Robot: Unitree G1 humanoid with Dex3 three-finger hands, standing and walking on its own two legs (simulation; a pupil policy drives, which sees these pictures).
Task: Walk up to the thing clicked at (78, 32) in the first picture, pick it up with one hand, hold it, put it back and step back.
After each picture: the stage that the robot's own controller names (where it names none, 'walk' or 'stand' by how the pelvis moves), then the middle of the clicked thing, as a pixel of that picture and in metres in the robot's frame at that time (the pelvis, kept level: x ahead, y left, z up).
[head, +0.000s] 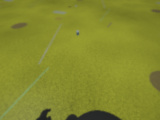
stand; (77, 32) +2.14 +0.42 -0.72
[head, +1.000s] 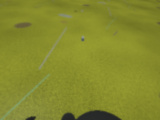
walk; (82, 38) +2.00 +0.19 -0.70
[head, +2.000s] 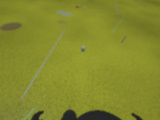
walk; (83, 48) +1.38 +0.11 -0.71
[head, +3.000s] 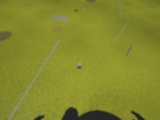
walk; (79, 65) +0.89 +0.15 -0.71
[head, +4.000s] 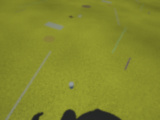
walk; (71, 85) +0.55 +0.19 -0.71
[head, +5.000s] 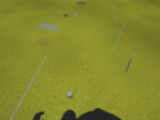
stand; (69, 94) +0.38 +0.20 -0.71
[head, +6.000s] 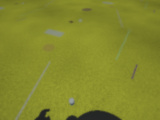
stand; (71, 101) +0.34 +0.21 -0.72
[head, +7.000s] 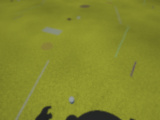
stand; (71, 100) +0.33 +0.21 -0.72
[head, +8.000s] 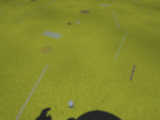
stand; (71, 104) +0.32 +0.21 -0.72
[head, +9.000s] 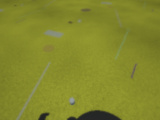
stand; (72, 101) +0.35 +0.21 -0.73
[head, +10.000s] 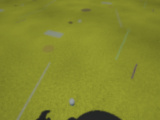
stand; (72, 102) +0.34 +0.21 -0.73
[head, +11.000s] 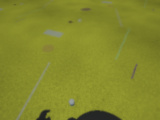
stand; (71, 102) +0.33 +0.21 -0.73
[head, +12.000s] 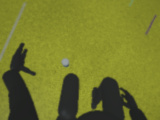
go down; (65, 63) +0.43 +0.21 -0.37
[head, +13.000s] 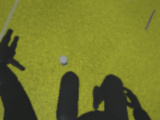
go down; (63, 60) +0.44 +0.22 -0.31
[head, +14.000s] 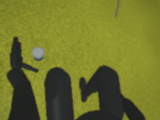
close in; (38, 54) +0.43 +0.26 -0.23
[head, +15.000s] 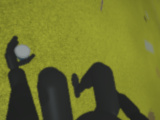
close; (22, 53) +0.42 +0.27 -0.23
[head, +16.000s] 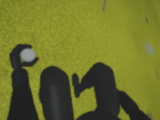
lift; (28, 56) +0.39 +0.25 -0.23
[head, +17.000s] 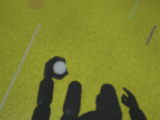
lift; (61, 69) +0.33 +0.20 -0.02
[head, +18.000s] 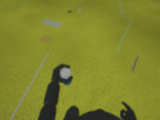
hold; (66, 77) +0.31 +0.17 +0.00
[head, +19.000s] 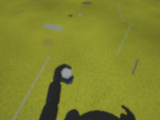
hold; (67, 76) +0.32 +0.17 +0.00
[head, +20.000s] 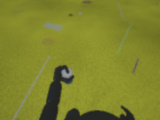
crouch; (67, 76) +0.32 +0.17 +0.00
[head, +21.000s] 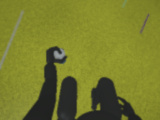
crouch; (60, 56) +0.44 +0.20 -0.10
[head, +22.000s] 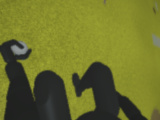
lower; (21, 51) +0.44 +0.27 -0.23
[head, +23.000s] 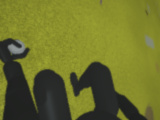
lower; (18, 50) +0.43 +0.28 -0.23
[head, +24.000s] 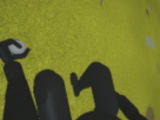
lower; (18, 50) +0.44 +0.28 -0.23
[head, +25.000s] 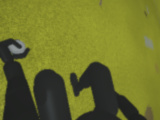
lower; (18, 50) +0.44 +0.28 -0.23
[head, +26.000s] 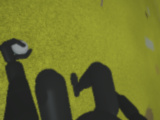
loosen; (21, 50) +0.43 +0.27 -0.23
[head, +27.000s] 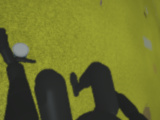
withdraw; (20, 51) +0.42 +0.26 -0.24
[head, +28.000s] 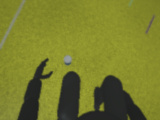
walk; (67, 60) +0.45 +0.20 -0.32
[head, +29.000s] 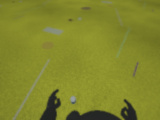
stand; (73, 100) +0.36 +0.16 -0.66
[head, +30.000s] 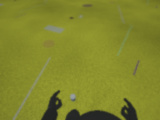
stand; (73, 97) +0.37 +0.18 -0.67
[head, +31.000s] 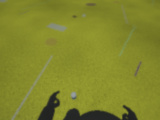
stand; (73, 95) +0.38 +0.18 -0.68
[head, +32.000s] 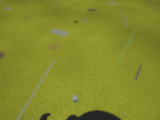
walk; (75, 98) +0.39 +0.18 -0.72
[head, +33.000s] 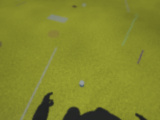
walk; (81, 83) +0.49 +0.08 -0.70
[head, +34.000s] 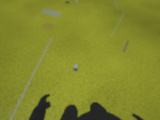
walk; (75, 67) +0.75 +0.18 -0.71
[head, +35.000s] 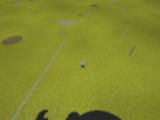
stand; (82, 64) +0.99 +0.17 -0.70
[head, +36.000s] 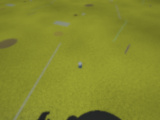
stand; (80, 65) +0.99 +0.20 -0.73
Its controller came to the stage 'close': yes
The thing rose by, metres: 0.72
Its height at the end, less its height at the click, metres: +0.00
